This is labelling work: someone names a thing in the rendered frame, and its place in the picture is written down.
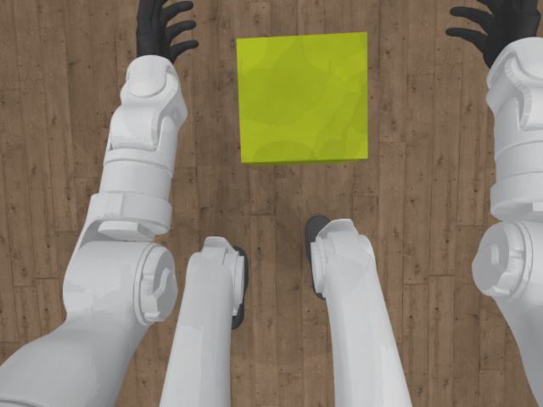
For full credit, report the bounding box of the left robot hand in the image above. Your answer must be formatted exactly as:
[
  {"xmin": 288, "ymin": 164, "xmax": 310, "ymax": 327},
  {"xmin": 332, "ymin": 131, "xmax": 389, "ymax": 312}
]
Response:
[{"xmin": 136, "ymin": 0, "xmax": 199, "ymax": 64}]

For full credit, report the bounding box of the left robot foot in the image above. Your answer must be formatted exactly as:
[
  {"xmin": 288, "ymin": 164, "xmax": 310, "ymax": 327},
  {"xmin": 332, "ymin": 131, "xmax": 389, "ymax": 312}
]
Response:
[{"xmin": 232, "ymin": 247, "xmax": 249, "ymax": 330}]

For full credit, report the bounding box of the robot left upper arm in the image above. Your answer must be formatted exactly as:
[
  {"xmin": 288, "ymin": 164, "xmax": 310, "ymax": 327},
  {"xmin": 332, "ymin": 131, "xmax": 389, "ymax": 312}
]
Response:
[{"xmin": 0, "ymin": 241, "xmax": 178, "ymax": 407}]

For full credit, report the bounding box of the robot right upper arm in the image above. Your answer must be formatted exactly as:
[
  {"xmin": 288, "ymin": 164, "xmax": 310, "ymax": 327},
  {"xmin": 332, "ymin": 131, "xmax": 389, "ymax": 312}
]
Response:
[{"xmin": 472, "ymin": 219, "xmax": 543, "ymax": 407}]

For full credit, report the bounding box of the carton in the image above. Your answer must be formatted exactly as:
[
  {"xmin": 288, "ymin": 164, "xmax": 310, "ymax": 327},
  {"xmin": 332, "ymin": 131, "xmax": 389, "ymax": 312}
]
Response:
[{"xmin": 236, "ymin": 32, "xmax": 368, "ymax": 166}]

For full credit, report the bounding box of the right robot forearm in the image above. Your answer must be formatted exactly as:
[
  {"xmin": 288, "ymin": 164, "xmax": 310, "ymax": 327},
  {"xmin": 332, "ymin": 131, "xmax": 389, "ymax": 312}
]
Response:
[{"xmin": 486, "ymin": 37, "xmax": 543, "ymax": 223}]

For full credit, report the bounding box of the left robot forearm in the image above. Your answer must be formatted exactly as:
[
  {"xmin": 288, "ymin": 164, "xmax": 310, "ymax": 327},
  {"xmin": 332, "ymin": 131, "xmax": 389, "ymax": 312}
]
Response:
[{"xmin": 63, "ymin": 55, "xmax": 188, "ymax": 312}]

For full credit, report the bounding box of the right robot hand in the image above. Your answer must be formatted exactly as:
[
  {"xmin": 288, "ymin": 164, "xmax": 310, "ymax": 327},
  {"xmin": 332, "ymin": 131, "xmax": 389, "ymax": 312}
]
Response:
[{"xmin": 445, "ymin": 0, "xmax": 541, "ymax": 68}]

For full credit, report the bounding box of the robot right thigh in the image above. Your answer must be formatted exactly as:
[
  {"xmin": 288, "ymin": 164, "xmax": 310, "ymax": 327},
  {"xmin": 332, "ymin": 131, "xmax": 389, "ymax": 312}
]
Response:
[{"xmin": 311, "ymin": 230, "xmax": 412, "ymax": 407}]

